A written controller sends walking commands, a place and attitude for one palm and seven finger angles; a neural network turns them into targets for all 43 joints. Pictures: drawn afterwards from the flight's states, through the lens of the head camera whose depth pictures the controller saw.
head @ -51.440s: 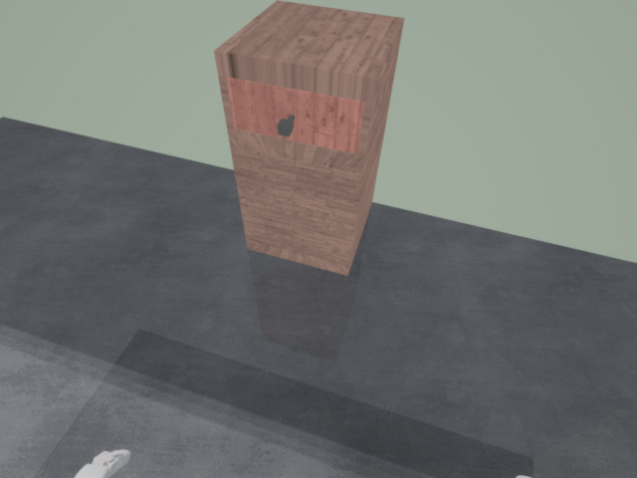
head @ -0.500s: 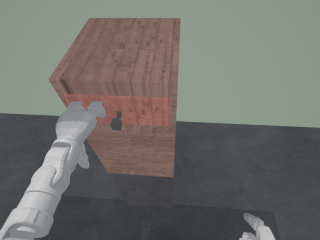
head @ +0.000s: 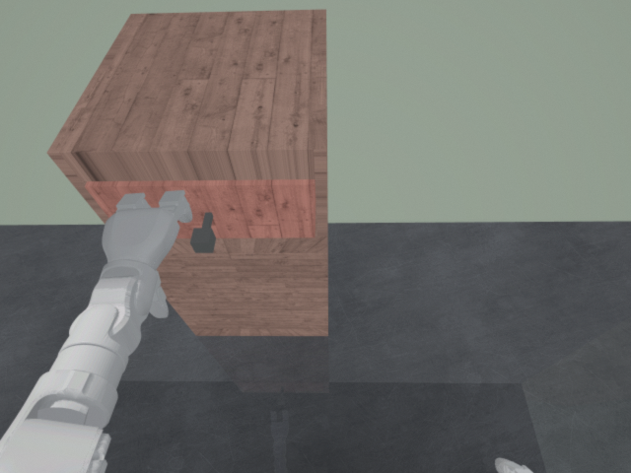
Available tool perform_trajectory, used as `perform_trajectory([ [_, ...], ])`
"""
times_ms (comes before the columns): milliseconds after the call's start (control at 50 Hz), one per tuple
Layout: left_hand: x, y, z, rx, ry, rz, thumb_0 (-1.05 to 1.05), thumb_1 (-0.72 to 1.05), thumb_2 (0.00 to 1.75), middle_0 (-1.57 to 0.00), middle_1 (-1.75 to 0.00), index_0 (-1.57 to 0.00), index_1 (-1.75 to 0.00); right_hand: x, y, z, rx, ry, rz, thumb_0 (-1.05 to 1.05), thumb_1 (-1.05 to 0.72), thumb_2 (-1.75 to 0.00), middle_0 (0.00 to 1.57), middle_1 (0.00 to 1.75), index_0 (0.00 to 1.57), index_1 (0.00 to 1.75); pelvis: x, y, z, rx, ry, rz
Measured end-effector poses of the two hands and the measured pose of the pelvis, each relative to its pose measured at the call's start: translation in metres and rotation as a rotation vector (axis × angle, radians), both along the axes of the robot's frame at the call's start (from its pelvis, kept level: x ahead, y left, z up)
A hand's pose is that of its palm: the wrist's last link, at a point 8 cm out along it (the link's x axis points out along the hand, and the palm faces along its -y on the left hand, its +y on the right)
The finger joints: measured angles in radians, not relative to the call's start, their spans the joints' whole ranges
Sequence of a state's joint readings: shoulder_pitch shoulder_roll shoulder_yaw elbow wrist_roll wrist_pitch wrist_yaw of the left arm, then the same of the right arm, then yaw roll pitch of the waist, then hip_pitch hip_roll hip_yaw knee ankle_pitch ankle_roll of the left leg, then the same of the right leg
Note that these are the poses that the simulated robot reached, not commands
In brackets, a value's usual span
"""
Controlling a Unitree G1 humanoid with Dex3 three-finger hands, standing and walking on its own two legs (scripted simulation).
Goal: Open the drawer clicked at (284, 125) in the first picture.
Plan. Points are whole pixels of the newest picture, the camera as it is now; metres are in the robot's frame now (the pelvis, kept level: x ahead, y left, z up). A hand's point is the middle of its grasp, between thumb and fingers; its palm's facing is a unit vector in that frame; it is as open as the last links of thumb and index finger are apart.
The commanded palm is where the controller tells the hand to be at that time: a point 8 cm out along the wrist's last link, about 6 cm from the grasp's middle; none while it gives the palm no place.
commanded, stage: move the hooked fingers above the handle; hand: left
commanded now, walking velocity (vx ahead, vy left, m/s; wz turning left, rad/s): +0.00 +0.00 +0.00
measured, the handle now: (205, 231) +0.51 +0.22 -0.09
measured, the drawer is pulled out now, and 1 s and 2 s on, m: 0.01 0.01 0.01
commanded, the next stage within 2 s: none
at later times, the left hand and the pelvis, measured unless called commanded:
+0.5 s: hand (185, 244) +0.45 +0.23 -0.03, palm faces -0.11 +0.00 -0.99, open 13.8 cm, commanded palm +0.44 +0.22 +0.03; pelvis -0.01 +0.01 -0.02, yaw +0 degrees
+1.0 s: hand (181, 244) +0.45 +0.24 -0.04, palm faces -0.12 +0.00 -0.99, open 13.8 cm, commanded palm +0.45 +0.22 +0.02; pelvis -0.02 +0.01 -0.03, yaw +0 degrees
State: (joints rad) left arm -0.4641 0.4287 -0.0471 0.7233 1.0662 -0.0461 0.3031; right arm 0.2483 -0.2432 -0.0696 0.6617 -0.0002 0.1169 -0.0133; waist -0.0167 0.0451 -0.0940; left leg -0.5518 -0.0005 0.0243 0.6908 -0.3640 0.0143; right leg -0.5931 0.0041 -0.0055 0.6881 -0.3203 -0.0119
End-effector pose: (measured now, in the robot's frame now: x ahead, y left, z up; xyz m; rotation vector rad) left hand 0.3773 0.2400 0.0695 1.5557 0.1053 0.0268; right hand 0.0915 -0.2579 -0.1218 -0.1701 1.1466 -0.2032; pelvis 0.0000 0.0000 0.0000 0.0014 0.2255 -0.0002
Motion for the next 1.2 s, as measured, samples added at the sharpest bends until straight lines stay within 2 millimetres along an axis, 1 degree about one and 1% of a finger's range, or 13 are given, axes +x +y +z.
perform_trajectory([
  [120, 0.010, -0.010, -0.014, -0.026, 0.072, -0.051, 0.00, -0.48, 0.31, -0.31, -1.20, -0.32, -1.20, -0.012, -0.002, -0.001, -0.024, 0.032, -0.009, 0.01, -0.90, -0.90, 0.20, 0.30, 0.21, 0.30, -0.001, 0.001, -0.003, -0.003, 0.018, 0.006],
  [240, 0.026, -0.023, -0.018, -0.039, 0.002, -0.134, 0.00, -0.48, 0.31, -0.32, -1.20, -0.32, -1.20, -0.030, -0.006, -0.007, -0.049, 0.073, -0.026, 0.01, -0.90, -0.90, 0.20, 0.30, 0.21, 0.30, -0.004, 0.002, -0.011, -0.007, 0.058, 0.007],
  [340, 0.040, -0.018, -0.028, -0.006, -0.032, -0.074, 0.00, -0.48, 0.31, -0.31, -1.20, -0.32, -1.20, -0.050, -0.006, -0.017, -0.040, 0.122, -0.041, 0.01, -0.90, -0.90, 0.20, 0.30, 0.21, 0.30, -0.009, 0.005, -0.019, -0.008, 0.096, 0.000],
  [460, 0.050, -0.010, -0.043, 0.019, 0.037, -0.003, 0.00, -0.48, 0.31, -0.31, -1.20, -0.32, -1.20, -0.077, -0.002, -0.023, -0.030, 0.190, -0.071, 0.01, -0.90, -0.90, 0.20, 0.30, 0.21, 0.30, -0.012, 0.007, -0.023, -0.010, 0.123, -0.006],
  [540, 0.056, -0.020, -0.047, -0.008, 0.062, -0.052, 0.00, -0.48, 0.31, -0.31, -1.20, -0.32, -1.20, -0.093, -0.001, -0.022, -0.044, 0.227, -0.087, 0.01, -0.90, -0.90, 0.20, 0.30, 0.21, 0.30, -0.011, 0.008, -0.025, -0.016, 0.134, -0.001],
  [620, 0.067, -0.033, -0.048, -0.032, 0.030, -0.113, 0.00, -0.48, 0.31, -0.32, -1.20, -0.32, -1.20, -0.105, -0.001, -0.023, -0.062, 0.252, -0.096, 0.01, -0.90, -0.90, 0.20, 0.30, 0.21, 0.30, -0.012, 0.010, -0.030, -0.020, 0.152, 0.000],
  [700, 0.077, -0.034, -0.050, -0.034, -0.022, -0.104, 0.00, -0.48, 0.31, -0.32, -1.21, -0.32, -1.20, -0.113, -0.002, -0.028, -0.066, 0.270, -0.105, 0.01, -0.90, -0.90, 0.20, 0.30, 0.21, 0.30, -0.014, 0.011, -0.037, -0.022, 0.173, -0.008],
  [780, 0.075, -0.033, -0.052, -0.011, -0.040, -0.078, 0.00, -0.48, 0.31, -0.35, -1.23, -0.33, -1.21, -0.117, 0.001, -0.032, -0.047, 0.281, -0.109, 0.01, -0.90, -0.90, 0.20, 0.30, 0.21, 0.30, -0.016, 0.013, -0.038, -0.020, 0.178, -0.019],
  [880, 0.065, -0.013, -0.055, 0.017, 0.023, 0.016, 0.00, -0.48, 0.31, -0.33, -1.22, -0.33, -1.21, -0.112, 0.007, -0.032, -0.021, 0.268, -0.112, 0.01, -0.90, -0.90, 0.20, 0.30, 0.21, 0.30, -0.017, 0.014, -0.033, -0.014, 0.160, -0.027],
  [960, 0.057, -0.003, -0.052, 0.020, 0.069, 0.014, 0.00, -0.48, 0.31, -0.33, -1.21, -0.33, -1.21, -0.103, 0.008, -0.027, -0.032, 0.246, -0.095, 0.01, -0.90, -0.90, 0.20, 0.30, 0.21, 0.30, -0.017, 0.013, -0.029, -0.019, 0.146, -0.012],
  [1020, 0.057, -0.008, -0.048, 0.013, 0.069, -0.044, 0.00, -0.48, 0.31, -0.32, -1.21, -0.33, -1.20, -0.097, 0.005, -0.024, -0.054, 0.231, -0.076, 0.01, -0.90, -0.90, 0.20, 0.30, 0.21, 0.30, -0.017, 0.012, -0.029, -0.026, 0.143, 0.006],
  [1100, 0.065, -0.024, -0.046, -0.019, 0.030, -0.117, 0.00, -0.49, 0.31, -0.32, -1.20, -0.32, -1.20, -0.089, 0.000, -0.022, -0.083, 0.213, -0.058, 0.01, -0.90, -0.90, 0.20, 0.30, 0.21, 0.30, -0.016, 0.012, -0.032, -0.033, 0.152, 0.020],
  [1200, 0.077, -0.038, -0.048, -0.046, -0.036, -0.116, 0.00, -0.49, 0.31, -0.33, -1.21, -0.32, -1.20, -0.086, -0.005, -0.025, -0.090, 0.201, -0.062, 0.01, -0.90, -0.90, 0.20, 0.30, 0.21, 0.30, -0.015, 0.012, -0.037, -0.032, 0.173, 0.007],
])
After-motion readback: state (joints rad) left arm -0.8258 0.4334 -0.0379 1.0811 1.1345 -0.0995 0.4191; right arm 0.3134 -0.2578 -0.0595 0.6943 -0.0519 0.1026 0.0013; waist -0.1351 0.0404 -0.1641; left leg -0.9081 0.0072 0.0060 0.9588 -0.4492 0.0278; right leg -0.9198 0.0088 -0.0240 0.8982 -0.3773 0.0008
